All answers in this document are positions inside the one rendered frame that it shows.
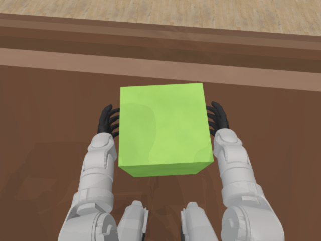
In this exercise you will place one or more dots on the robot right thigh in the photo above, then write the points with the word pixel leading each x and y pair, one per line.
pixel 196 225

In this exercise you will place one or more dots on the robot left upper arm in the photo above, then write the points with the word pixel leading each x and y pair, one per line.
pixel 99 226

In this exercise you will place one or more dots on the robot right forearm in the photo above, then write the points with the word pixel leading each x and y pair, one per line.
pixel 239 184

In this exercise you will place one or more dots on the robot right upper arm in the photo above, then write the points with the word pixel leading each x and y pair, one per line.
pixel 244 223

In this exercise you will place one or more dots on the robot left forearm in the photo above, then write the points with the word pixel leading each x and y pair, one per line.
pixel 95 187

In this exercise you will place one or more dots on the robot thigh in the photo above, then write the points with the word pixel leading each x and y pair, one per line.
pixel 196 225
pixel 133 223

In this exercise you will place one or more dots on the robot left thigh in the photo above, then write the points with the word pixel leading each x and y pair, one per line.
pixel 133 223

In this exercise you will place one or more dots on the robot left hand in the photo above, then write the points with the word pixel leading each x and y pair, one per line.
pixel 105 121

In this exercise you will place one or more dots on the robot right hand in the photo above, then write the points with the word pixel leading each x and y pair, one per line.
pixel 220 120

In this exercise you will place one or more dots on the carton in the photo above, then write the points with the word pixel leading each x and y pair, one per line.
pixel 164 130

